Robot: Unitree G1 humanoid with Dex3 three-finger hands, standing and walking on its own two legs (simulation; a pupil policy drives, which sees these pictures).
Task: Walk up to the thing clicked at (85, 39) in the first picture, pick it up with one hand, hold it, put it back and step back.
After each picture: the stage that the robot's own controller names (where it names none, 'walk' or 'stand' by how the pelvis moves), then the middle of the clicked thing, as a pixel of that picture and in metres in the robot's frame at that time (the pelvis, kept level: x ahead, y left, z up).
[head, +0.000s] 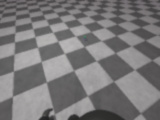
stand; (84, 38) +1.86 +0.15 -0.72
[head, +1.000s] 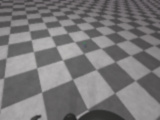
walk; (84, 44) +1.73 +0.09 -0.71
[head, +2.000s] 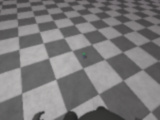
walk; (83, 55) +1.17 +0.09 -0.71
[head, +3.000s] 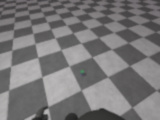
walk; (82, 73) +0.77 +0.10 -0.70
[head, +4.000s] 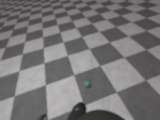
walk; (86, 85) +0.55 +0.12 -0.71
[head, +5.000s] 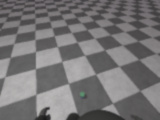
stand; (82, 95) +0.44 +0.08 -0.71
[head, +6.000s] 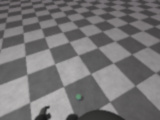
stand; (78, 97) +0.37 +0.13 -0.71
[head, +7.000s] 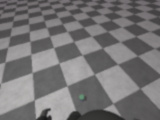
stand; (81, 98) +0.37 +0.10 -0.72
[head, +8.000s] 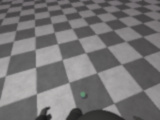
stand; (82, 95) +0.39 +0.09 -0.71
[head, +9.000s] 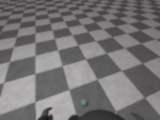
stand; (83, 103) +0.34 +0.06 -0.72
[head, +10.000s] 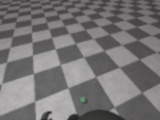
stand; (82, 100) +0.36 +0.07 -0.72
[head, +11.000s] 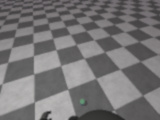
stand; (82, 102) +0.34 +0.08 -0.73
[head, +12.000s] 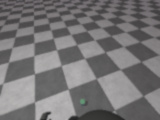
stand; (82, 102) +0.34 +0.08 -0.73
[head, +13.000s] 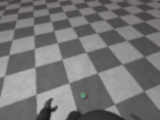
go down; (83, 96) +0.36 +0.07 -0.72
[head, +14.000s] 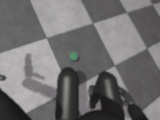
go down; (72, 57) +0.44 +0.14 -0.29
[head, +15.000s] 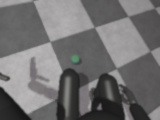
close in; (74, 60) +0.44 +0.14 -0.29
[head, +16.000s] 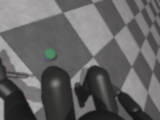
close in; (48, 56) +0.42 +0.18 -0.21
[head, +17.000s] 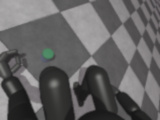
close; (46, 56) +0.42 +0.19 -0.21
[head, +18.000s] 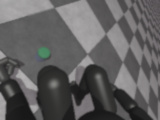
lift; (41, 55) +0.42 +0.19 -0.21
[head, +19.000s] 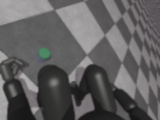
lift; (42, 55) +0.42 +0.19 -0.21
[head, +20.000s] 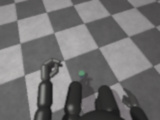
close; (81, 74) +0.43 +0.10 -0.46
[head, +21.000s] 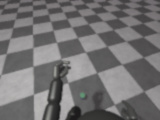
hold; (82, 96) +0.37 +0.06 -0.67
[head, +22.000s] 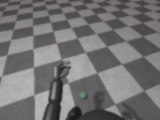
hold; (82, 96) +0.37 +0.07 -0.68
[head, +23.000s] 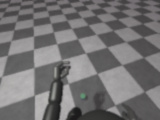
stand; (82, 97) +0.37 +0.07 -0.68
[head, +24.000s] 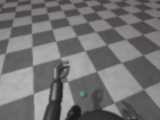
stand; (82, 94) +0.37 +0.07 -0.67
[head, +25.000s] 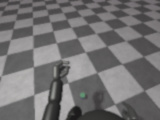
hold; (82, 96) +0.37 +0.07 -0.67
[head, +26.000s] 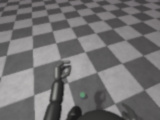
hold; (82, 95) +0.37 +0.07 -0.67
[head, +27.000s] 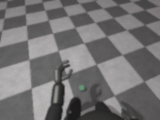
stand; (81, 88) +0.39 +0.07 -0.62
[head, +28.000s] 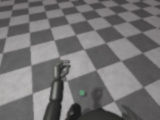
stand; (81, 93) +0.38 +0.07 -0.66
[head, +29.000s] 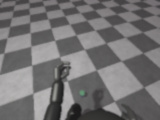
hold; (82, 93) +0.38 +0.07 -0.66
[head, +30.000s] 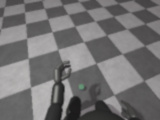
stand; (81, 87) +0.39 +0.08 -0.61
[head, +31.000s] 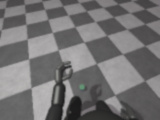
stand; (81, 88) +0.39 +0.07 -0.61
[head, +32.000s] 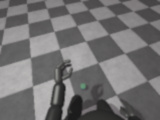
close; (82, 87) +0.39 +0.07 -0.60
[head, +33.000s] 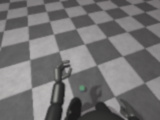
close; (81, 89) +0.39 +0.07 -0.62
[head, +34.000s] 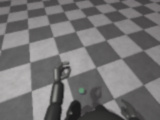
stand; (81, 91) +0.38 +0.07 -0.64
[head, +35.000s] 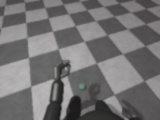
close; (81, 87) +0.39 +0.07 -0.61
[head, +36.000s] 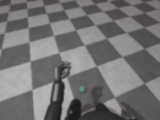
close; (81, 90) +0.39 +0.07 -0.63
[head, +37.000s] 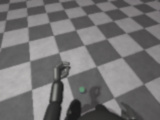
close; (81, 90) +0.38 +0.07 -0.64
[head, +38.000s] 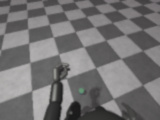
close; (81, 91) +0.38 +0.07 -0.65
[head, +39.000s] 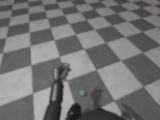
close; (81, 93) +0.37 +0.07 -0.66
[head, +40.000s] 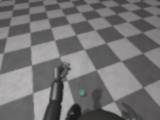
stand; (81, 93) +0.37 +0.07 -0.66
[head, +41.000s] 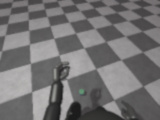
close; (81, 92) +0.38 +0.07 -0.64
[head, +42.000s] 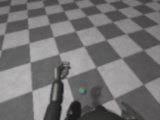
close; (81, 91) +0.38 +0.07 -0.65
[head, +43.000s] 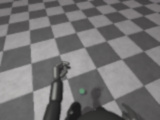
close; (81, 92) +0.38 +0.07 -0.65
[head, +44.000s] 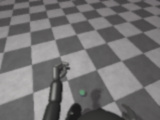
close; (82, 93) +0.38 +0.07 -0.66
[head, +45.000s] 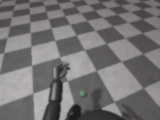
close; (82, 94) +0.37 +0.07 -0.66
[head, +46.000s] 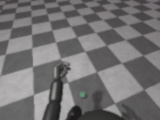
close; (82, 95) +0.37 +0.07 -0.67
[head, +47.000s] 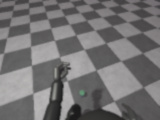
close; (81, 93) +0.38 +0.07 -0.66
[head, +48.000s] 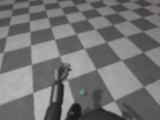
close; (82, 93) +0.37 +0.07 -0.66
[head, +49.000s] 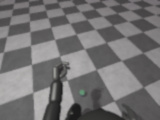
close; (82, 93) +0.37 +0.07 -0.66
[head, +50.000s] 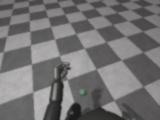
close; (81, 92) +0.38 +0.07 -0.66
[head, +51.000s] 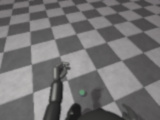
close; (81, 93) +0.37 +0.07 -0.66
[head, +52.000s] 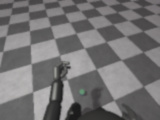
close; (81, 92) +0.38 +0.07 -0.66
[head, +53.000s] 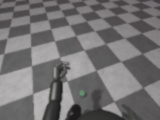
close; (81, 94) +0.38 +0.07 -0.66
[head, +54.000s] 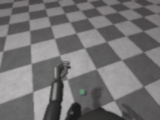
close; (81, 92) +0.37 +0.07 -0.66
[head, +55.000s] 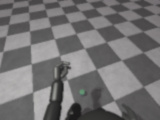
close; (82, 93) +0.37 +0.07 -0.66
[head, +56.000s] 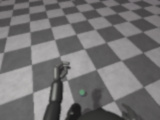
close; (81, 93) +0.38 +0.07 -0.66
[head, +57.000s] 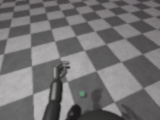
close; (81, 94) +0.37 +0.07 -0.66
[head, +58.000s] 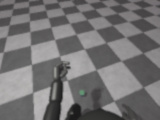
close; (81, 93) +0.37 +0.07 -0.66
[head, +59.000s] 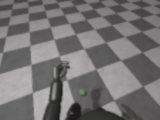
close; (81, 93) +0.38 +0.07 -0.66
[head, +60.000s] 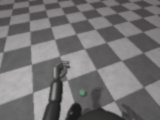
close; (82, 93) +0.37 +0.07 -0.66
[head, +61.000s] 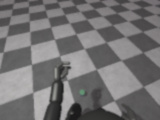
close; (82, 93) +0.38 +0.07 -0.66
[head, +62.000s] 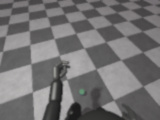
close; (81, 92) +0.38 +0.07 -0.66
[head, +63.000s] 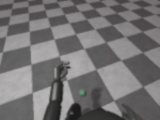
close; (81, 93) +0.37 +0.07 -0.66
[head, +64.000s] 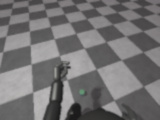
close; (81, 93) +0.37 +0.07 -0.66
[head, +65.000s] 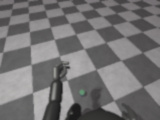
close; (81, 93) +0.38 +0.07 -0.66
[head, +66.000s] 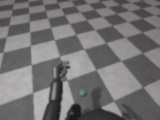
close; (81, 93) +0.38 +0.07 -0.66
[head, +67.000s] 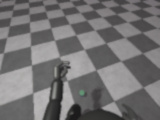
close; (81, 93) +0.38 +0.07 -0.66
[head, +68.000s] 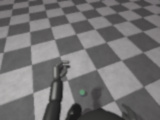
close; (82, 93) +0.37 +0.07 -0.66
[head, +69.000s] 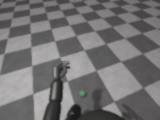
close; (81, 94) +0.38 +0.07 -0.66
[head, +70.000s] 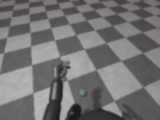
close; (82, 93) +0.38 +0.07 -0.66
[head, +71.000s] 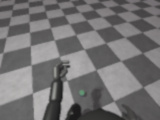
close; (81, 93) +0.38 +0.07 -0.66
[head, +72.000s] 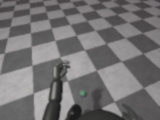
close; (82, 94) +0.38 +0.07 -0.66
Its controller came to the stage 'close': yes
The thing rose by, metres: 0.00
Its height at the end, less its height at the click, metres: +0.00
